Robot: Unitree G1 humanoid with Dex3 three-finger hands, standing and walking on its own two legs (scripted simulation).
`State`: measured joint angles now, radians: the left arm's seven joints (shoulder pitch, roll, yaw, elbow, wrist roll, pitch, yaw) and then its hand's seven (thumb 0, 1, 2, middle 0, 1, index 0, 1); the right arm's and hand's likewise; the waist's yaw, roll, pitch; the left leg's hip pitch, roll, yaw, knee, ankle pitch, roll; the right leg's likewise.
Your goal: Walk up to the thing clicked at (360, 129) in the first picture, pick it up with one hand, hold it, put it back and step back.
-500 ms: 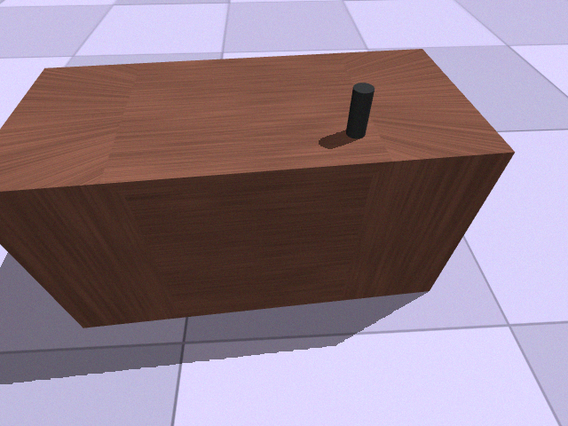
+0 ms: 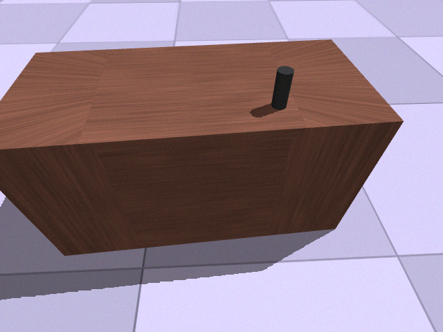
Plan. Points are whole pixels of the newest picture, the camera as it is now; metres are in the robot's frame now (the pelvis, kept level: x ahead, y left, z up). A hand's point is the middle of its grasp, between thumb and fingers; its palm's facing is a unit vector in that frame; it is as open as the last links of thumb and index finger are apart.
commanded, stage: stand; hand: right
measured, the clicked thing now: (282, 88) +0.84 -0.17 -0.02
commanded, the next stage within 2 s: walk up in 0.62 s
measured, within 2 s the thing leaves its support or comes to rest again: neither
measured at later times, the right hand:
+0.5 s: hand out of the picture +0.08 -0.25 -0.16, palm faces -0.04 +0.94 -0.34, open 7.4 cm
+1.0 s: hand out of the picture +0.15 -0.25 -0.14, palm faces -0.08 +0.90 -0.43, open 7.3 cm
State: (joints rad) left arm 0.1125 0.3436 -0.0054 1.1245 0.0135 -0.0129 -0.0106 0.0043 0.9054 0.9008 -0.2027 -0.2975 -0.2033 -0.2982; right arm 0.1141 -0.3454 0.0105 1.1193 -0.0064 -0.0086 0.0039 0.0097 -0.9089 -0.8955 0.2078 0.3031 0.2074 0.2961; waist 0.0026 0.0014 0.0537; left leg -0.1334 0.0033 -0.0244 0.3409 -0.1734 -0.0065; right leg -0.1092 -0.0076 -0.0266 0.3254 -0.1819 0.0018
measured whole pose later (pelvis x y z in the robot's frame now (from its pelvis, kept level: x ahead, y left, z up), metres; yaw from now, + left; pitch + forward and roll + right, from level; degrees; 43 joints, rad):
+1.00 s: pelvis +0.08 +0.04 -0.02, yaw +5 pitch -3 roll +0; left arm 0.28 0.43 0.08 0.97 0.03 0.01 -0.06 0.01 0.91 0.90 -0.20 -0.30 -0.20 -0.30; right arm 0.30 -0.40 -0.09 0.92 -0.03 -0.07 0.04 0.01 -0.91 -0.90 0.21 0.30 0.21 0.30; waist 0.00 -0.06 0.09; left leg -0.25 0.00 0.03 0.58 -0.27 0.02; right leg -0.30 -0.02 0.03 0.99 -0.48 -0.05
